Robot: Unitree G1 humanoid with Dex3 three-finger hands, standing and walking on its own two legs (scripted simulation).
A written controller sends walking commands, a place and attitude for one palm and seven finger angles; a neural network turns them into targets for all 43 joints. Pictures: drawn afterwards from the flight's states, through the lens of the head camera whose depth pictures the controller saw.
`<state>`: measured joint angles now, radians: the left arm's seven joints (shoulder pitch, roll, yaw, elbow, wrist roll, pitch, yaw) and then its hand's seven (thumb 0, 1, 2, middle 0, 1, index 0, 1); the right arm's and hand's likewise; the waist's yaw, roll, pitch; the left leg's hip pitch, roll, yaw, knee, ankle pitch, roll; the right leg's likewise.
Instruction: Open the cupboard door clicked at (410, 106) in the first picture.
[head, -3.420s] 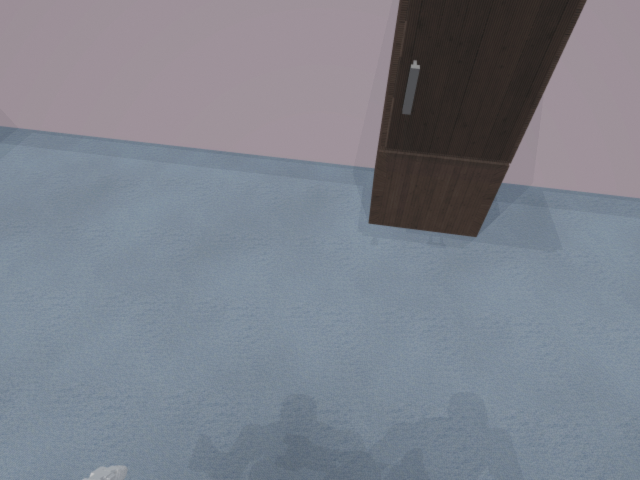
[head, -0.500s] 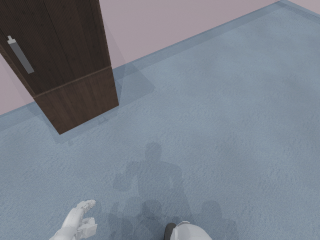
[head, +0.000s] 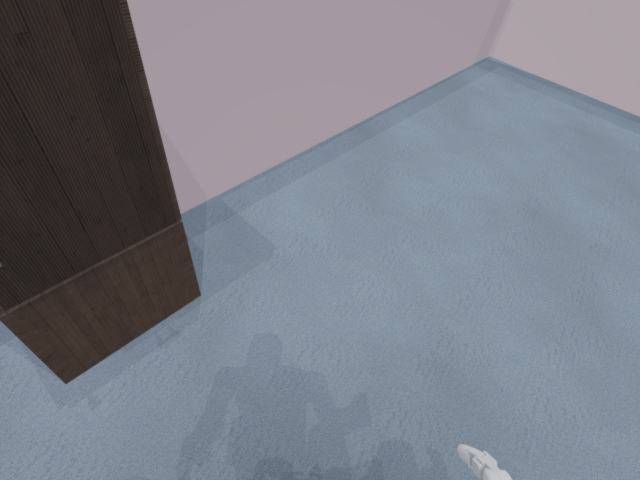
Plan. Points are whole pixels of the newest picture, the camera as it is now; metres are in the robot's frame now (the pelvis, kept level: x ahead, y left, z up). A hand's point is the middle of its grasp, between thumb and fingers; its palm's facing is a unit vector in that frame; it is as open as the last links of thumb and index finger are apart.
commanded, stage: walk to a spot facing it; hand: left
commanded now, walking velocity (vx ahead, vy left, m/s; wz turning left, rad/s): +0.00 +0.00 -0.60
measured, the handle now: out of the picture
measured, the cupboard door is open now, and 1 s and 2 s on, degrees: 0 0 0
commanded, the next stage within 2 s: turn to face it in 0.26 s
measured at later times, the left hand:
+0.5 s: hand (260, 389) +0.28 +0.12 -0.15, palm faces -0.28 -0.93 -0.24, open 7.4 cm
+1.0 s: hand (190, 441) +0.19 +0.20 -0.16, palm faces +0.04 -0.97 -0.24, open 7.4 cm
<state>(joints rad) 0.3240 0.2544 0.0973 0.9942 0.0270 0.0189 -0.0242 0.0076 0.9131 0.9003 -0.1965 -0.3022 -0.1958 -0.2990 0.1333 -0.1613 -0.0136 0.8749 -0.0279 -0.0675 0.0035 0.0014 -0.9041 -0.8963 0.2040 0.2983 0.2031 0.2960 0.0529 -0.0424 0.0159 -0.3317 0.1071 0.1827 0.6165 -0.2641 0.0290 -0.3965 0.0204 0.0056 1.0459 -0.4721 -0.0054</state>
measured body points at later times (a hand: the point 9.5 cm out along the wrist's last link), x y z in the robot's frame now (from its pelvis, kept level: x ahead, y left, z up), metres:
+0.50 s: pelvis +0.10 -0.03 -0.01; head +0.13 -0.05 +0.44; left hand +0.29 +0.17 -0.14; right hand +0.01 -0.27 -0.16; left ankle +0.06 +0.11 -0.66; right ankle +0.10 -0.13 -0.73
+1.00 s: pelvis +0.12 -0.01 +0.01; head +0.16 +0.01 +0.46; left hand +0.19 +0.25 -0.14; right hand +0.15 -0.26 -0.13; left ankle +0.16 +0.07 -0.73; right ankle +0.08 -0.17 -0.66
